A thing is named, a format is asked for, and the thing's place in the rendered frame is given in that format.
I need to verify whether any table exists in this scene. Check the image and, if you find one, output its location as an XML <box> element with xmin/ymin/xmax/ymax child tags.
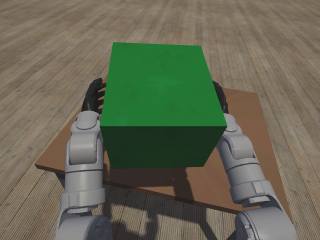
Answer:
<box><xmin>34</xmin><ymin>74</ymin><xmax>293</xmax><ymax>240</ymax></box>

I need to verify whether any robot right forearm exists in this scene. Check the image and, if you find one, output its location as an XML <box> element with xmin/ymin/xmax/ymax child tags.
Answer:
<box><xmin>215</xmin><ymin>113</ymin><xmax>298</xmax><ymax>240</ymax></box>

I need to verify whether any left robot upper arm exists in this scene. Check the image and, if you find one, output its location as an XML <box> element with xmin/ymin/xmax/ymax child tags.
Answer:
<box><xmin>55</xmin><ymin>214</ymin><xmax>113</xmax><ymax>240</ymax></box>

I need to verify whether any robot left forearm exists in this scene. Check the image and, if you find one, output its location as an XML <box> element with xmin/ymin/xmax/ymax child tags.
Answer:
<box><xmin>54</xmin><ymin>110</ymin><xmax>106</xmax><ymax>240</ymax></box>

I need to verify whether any right robot hand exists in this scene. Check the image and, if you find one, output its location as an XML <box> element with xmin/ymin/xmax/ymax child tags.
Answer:
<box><xmin>212</xmin><ymin>81</ymin><xmax>229</xmax><ymax>114</ymax></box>

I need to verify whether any carton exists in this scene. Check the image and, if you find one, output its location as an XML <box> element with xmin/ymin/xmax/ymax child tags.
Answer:
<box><xmin>100</xmin><ymin>42</ymin><xmax>228</xmax><ymax>169</ymax></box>

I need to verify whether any left robot hand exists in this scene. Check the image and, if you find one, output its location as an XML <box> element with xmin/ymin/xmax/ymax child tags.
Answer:
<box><xmin>81</xmin><ymin>77</ymin><xmax>107</xmax><ymax>115</ymax></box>

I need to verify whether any right robot upper arm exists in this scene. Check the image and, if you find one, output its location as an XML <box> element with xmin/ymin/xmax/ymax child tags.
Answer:
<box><xmin>234</xmin><ymin>206</ymin><xmax>297</xmax><ymax>240</ymax></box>

